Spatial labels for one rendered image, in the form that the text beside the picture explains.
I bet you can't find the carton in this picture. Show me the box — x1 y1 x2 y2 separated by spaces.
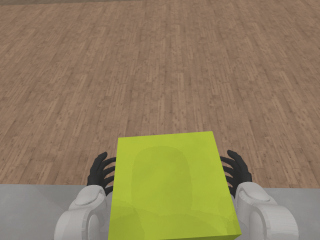
108 131 242 240

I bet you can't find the left robot hand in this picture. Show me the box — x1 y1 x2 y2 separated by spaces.
86 152 116 196

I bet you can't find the robot left forearm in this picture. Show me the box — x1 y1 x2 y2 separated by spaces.
54 185 109 240

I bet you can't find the robot right forearm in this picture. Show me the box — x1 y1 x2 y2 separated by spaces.
235 182 300 240

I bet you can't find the right robot hand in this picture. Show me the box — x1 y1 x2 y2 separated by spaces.
219 150 253 199

